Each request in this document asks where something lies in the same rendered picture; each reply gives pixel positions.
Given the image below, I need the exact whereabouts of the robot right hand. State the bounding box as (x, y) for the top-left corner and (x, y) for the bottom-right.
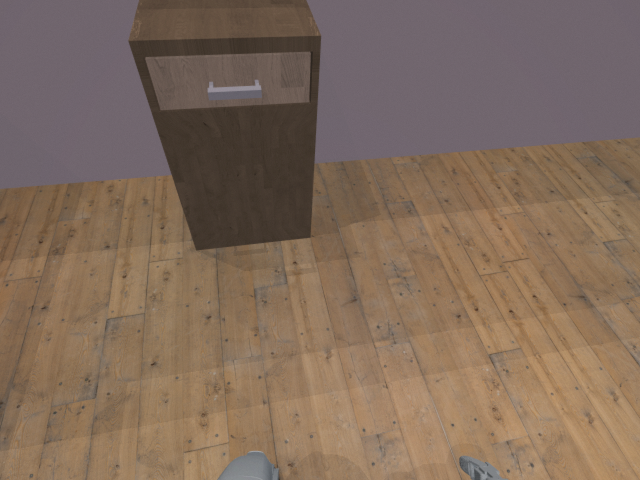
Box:
(459, 456), (508, 480)

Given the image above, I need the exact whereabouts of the robot left thigh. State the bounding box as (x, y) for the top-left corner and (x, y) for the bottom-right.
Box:
(217, 455), (279, 480)

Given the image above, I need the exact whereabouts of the cabinet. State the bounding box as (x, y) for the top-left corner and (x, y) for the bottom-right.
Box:
(128, 0), (321, 250)

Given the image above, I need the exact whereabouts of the drawer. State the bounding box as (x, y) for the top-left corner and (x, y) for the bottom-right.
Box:
(145, 52), (311, 110)

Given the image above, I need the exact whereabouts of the handle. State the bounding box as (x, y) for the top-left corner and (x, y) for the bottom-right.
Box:
(208, 80), (262, 100)

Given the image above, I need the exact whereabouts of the robot left shin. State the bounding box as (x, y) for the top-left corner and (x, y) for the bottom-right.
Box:
(247, 451), (268, 459)

